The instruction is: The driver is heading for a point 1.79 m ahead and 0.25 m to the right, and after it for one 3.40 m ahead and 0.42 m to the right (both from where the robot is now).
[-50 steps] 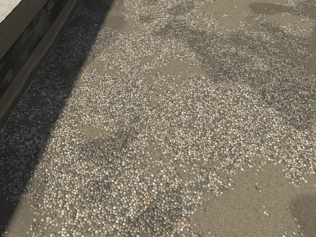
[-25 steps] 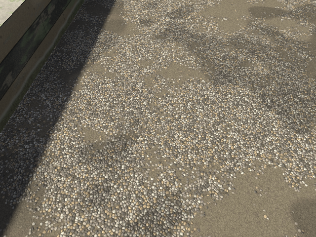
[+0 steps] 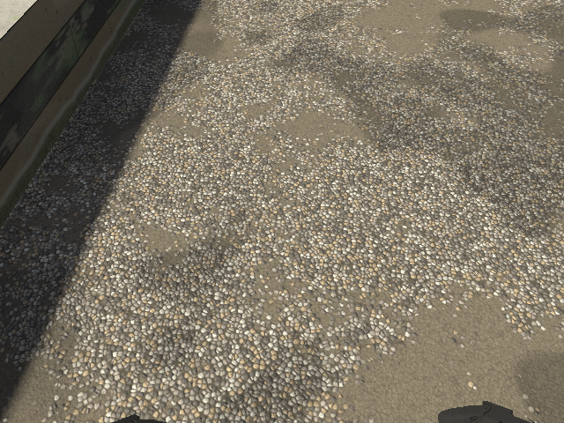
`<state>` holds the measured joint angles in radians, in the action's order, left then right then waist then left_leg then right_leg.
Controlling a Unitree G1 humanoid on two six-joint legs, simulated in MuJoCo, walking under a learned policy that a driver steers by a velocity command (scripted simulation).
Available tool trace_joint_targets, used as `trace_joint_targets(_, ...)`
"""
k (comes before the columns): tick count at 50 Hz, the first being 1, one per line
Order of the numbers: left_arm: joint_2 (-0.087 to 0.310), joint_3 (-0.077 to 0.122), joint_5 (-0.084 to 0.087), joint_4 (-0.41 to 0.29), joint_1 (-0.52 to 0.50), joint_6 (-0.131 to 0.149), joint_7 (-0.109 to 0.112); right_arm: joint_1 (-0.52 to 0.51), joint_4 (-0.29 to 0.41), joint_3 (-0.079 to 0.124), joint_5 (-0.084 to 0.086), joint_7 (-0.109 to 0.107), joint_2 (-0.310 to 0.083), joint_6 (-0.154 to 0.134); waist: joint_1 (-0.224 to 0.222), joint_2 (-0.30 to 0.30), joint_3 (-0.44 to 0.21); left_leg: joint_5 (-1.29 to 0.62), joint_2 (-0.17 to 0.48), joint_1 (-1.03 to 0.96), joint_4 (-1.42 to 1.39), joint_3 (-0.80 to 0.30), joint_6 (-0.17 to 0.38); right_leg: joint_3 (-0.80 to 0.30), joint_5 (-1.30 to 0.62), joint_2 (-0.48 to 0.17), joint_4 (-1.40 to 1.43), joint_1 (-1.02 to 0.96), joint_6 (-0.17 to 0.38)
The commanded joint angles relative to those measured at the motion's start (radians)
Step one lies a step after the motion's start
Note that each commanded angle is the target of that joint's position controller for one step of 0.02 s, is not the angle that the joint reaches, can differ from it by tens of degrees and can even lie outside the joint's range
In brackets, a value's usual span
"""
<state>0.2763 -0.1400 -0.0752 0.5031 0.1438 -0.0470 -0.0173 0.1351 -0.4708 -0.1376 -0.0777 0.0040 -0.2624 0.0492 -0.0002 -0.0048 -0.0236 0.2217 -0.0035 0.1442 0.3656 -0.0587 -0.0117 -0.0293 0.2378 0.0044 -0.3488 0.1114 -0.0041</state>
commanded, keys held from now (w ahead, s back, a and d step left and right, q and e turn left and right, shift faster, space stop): w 0.50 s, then no key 0.50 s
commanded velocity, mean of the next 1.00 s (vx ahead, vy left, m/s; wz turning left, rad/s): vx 0.35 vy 0.00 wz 0.00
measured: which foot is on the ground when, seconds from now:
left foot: down 0.00-1.00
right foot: down 0.00-1.00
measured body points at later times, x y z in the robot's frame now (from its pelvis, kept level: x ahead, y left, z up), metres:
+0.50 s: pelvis +0.00 +0.00 +0.00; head -0.01 +0.00 +0.45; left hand +0.20 +0.21 -0.06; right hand +0.20 -0.21 -0.06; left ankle -0.02 +0.13 -0.75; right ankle -0.03 -0.12 -0.75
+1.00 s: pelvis +0.00 -0.01 +0.01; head -0.01 -0.01 +0.46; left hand +0.10 +0.24 -0.11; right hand +0.12 -0.25 -0.10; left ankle -0.02 +0.13 -0.75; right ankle -0.03 -0.13 -0.75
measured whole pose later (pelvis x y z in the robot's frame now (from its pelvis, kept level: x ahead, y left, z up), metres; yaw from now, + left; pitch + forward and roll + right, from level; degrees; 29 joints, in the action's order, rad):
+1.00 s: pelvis +0.00 -0.01 +0.01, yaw +0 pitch +0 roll +0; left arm 0.28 -0.08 -0.02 0.66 0.29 -0.07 -0.01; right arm 0.28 -0.61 -0.07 -0.04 -0.01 -0.28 0.07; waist 0.00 0.01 -0.03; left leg 0.17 0.01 0.10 0.27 -0.08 -0.03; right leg -0.04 0.17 0.02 -0.23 0.06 0.01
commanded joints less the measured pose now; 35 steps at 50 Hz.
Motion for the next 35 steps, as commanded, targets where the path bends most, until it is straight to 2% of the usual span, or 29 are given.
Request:
trace_joint_targets(1, 0.091, 0.032, 0.000, -0.097, -0.077, 0.017, 0.003, -0.080, 0.093, 0.033, 0.000, -0.002, -0.095, -0.018, 0.001, 0.014, -0.072, -0.281, 0.088, -0.003, -0.032, -0.092, 0.040, -0.102, -0.207, -0.082, 0.031, -0.032, 0.035)
trace_joint_targets(5, 0.091, 0.032, 0.000, -0.099, -0.077, 0.017, 0.004, -0.078, 0.091, 0.032, 0.000, -0.002, -0.095, -0.019, 0.002, 0.011, -0.073, -0.279, 0.088, -0.002, -0.032, -0.093, 0.040, -0.104, -0.211, -0.083, 0.032, -0.032, 0.034)
trace_joint_targets(6, 0.077, 0.026, -0.010, -0.116, -0.076, 0.022, -0.004, -0.109, 0.114, 0.027, 0.004, 0.004, -0.089, -0.020, -0.016, 0.005, -0.050, -0.331, 0.085, 0.029, -0.025, -0.096, 0.037, -0.099, -0.288, -0.088, 0.011, -0.033, 0.039)
trace_joint_targets(7, 0.091, 0.031, -0.004, -0.097, -0.070, 0.019, 0.002, -0.072, 0.090, 0.032, -0.004, -0.002, -0.094, -0.019, 0.004, 0.008, -0.103, -0.290, 0.089, -0.014, -0.031, -0.092, 0.037, -0.107, -0.234, -0.087, 0.025, -0.046, 0.037)
trace_joint_targets(8, 0.093, 0.032, 0.002, -0.101, -0.072, 0.018, 0.003, -0.075, 0.091, 0.032, -0.003, -0.002, -0.096, -0.019, 0.002, 0.009, -0.087, -0.281, 0.088, -0.013, -0.029, -0.092, 0.037, -0.107, -0.221, -0.085, 0.029, -0.033, 0.035)
trace_joint_targets(12, 0.092, 0.031, 0.001, -0.103, -0.079, 0.017, 0.004, -0.075, 0.089, 0.031, -0.001, -0.002, -0.095, -0.018, 0.005, 0.008, -0.072, -0.267, 0.089, -0.002, -0.033, -0.095, 0.037, -0.108, -0.210, -0.084, 0.036, -0.027, 0.034)
trace_joint_targets(25, 0.088, 0.031, 0.002, -0.098, -0.075, 0.015, 0.004, -0.070, 0.084, 0.030, -0.002, -0.002, -0.093, -0.020, 0.005, 0.010, -0.072, -0.262, 0.090, 0.001, -0.037, -0.094, 0.032, -0.115, -0.226, -0.084, 0.044, -0.036, 0.039)
trace_joint_targets(28, 0.104, 0.041, 0.014, -0.060, -0.017, 0.010, 0.002, -0.016, 0.047, 0.041, 0.010, 0.000, -0.110, -0.015, 0.005, 0.015, -0.065, -0.286, 0.103, -0.019, -0.068, -0.111, 0.041, -0.125, -0.235, -0.090, 0.071, -0.054, 0.044)
trace_joint_targets(29, 0.092, 0.038, 0.007, -0.066, -0.008, 0.015, -0.006, -0.042, 0.062, 0.039, 0.015, 0.005, -0.106, -0.016, -0.013, 0.014, -0.030, -0.354, 0.105, 0.010, -0.070, -0.117, 0.038, -0.125, -0.336, -0.100, 0.062, -0.053, 0.049)
trace_joint_targets(31, 0.103, 0.047, 0.012, -0.040, 0.025, 0.016, -0.011, -0.009, 0.042, 0.047, 0.016, 0.005, -0.111, -0.013, -0.008, 0.006, -0.067, -0.351, 0.105, -0.020, -0.075, -0.115, 0.038, -0.131, -0.362, -0.107, 0.066, -0.078, 0.058)
trace_joint_targets(35, 0.108, 0.061, 0.027, -0.011, 0.050, 0.012, -0.015, 0.018, 0.018, 0.060, 0.025, 0.004, -0.114, -0.005, -0.002, 0.003, -0.058, -0.308, 0.106, -0.034, -0.095, -0.114, 0.040, -0.136, -0.327, -0.109, 0.095, -0.070, 0.063)
Velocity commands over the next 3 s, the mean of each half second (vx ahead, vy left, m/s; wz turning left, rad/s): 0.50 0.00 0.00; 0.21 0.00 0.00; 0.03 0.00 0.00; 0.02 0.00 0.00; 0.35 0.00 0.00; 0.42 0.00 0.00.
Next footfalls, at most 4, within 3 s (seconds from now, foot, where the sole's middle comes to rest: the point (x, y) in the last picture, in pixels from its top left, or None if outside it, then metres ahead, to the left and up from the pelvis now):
none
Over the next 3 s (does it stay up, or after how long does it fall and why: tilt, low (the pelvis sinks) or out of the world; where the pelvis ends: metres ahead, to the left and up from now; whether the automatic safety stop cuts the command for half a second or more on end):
stays up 0.00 0.00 0.00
